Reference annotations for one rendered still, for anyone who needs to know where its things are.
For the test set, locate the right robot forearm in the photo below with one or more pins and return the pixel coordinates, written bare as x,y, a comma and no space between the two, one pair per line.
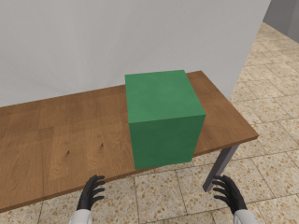
244,216

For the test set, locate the right robot hand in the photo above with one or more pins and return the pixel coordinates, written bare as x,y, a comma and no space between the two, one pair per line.
233,197

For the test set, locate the left robot hand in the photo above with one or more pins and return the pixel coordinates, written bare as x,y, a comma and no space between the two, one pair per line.
86,199

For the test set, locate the table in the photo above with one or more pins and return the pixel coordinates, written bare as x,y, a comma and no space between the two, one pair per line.
52,147

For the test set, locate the carton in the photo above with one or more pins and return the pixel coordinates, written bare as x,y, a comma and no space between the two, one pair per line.
165,118

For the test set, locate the left robot forearm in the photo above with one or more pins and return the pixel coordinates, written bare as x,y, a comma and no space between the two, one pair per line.
81,216

